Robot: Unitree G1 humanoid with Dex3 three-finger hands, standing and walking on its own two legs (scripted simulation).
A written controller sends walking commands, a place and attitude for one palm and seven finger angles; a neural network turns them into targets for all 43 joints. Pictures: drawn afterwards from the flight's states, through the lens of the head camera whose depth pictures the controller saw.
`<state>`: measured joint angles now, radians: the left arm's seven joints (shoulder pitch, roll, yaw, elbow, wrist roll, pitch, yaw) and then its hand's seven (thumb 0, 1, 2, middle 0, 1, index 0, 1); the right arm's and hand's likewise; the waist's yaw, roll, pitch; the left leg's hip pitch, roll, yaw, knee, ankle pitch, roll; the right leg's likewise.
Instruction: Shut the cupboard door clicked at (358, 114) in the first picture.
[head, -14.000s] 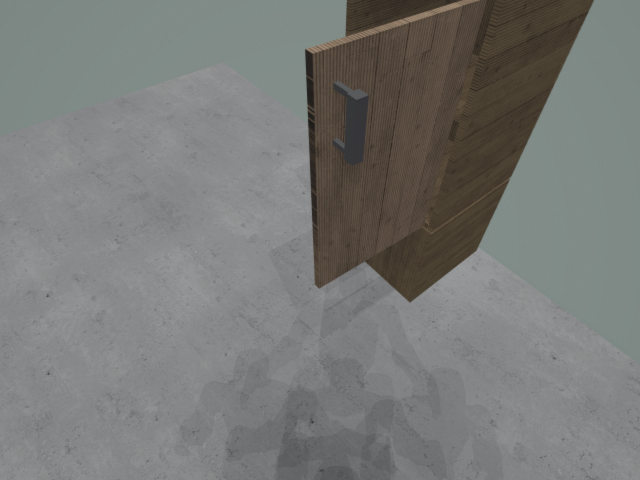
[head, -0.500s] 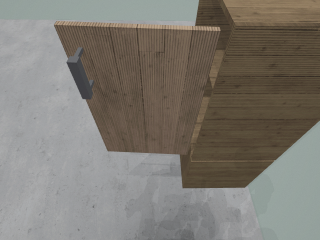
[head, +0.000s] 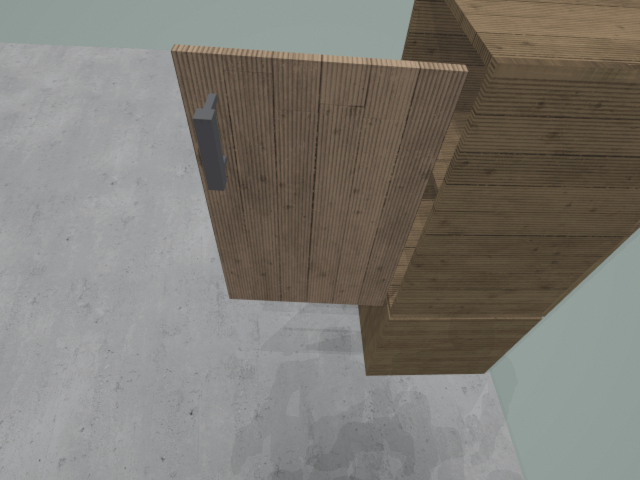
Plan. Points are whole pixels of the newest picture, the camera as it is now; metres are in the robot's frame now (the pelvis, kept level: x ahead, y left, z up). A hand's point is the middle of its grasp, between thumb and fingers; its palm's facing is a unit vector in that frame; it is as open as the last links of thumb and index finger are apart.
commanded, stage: come to a stop and stand still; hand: left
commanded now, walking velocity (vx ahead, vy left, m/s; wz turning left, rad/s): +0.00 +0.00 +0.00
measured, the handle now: (214, 142) +0.51 +0.19 +0.13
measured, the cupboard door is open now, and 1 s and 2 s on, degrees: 87 87 87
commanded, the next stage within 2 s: look again from close up in 1.58 s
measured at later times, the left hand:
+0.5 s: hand out of the picture -0.05 +0.11 -0.18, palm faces +0.04 -0.99 -0.13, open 7.4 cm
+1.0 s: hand out of the picture -0.02 +0.10 -0.18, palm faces +0.05 -0.99 -0.15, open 7.4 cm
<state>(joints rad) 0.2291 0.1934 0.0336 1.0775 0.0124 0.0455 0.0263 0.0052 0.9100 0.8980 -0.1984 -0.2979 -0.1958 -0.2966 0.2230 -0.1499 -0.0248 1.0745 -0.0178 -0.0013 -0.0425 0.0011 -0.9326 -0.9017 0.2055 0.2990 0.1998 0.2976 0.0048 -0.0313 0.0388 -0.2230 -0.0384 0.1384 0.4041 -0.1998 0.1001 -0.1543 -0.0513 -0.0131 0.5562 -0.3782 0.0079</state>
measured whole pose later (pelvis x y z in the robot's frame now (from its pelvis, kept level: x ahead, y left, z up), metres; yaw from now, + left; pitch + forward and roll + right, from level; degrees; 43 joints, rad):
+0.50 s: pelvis -0.02 -0.03 +0.00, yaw +1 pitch -1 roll +1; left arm 0.34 0.10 -0.01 1.15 0.01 -0.01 0.04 0.00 0.91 0.90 -0.20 -0.30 -0.20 -0.30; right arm 0.31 -0.11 -0.01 1.18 -0.01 0.01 -0.03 0.00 -0.91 -0.90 0.20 0.30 0.20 0.30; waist -0.01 -0.02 0.03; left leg -0.21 -0.02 0.12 0.38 -0.15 0.05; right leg -0.08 -0.03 -0.03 0.41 -0.31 0.00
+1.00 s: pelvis +0.01 -0.05 +0.00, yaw +1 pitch +0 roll +1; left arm 0.32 0.11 -0.01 1.15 0.01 -0.03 0.04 0.00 0.91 0.90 -0.20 -0.30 -0.20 -0.30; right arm 0.27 -0.12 -0.01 1.18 -0.02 -0.01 -0.04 0.01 -0.92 -0.90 0.20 0.30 0.20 0.30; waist 0.00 -0.03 0.04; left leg -0.19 -0.01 0.11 0.39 -0.20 0.03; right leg -0.04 -0.01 -0.04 0.37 -0.33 -0.02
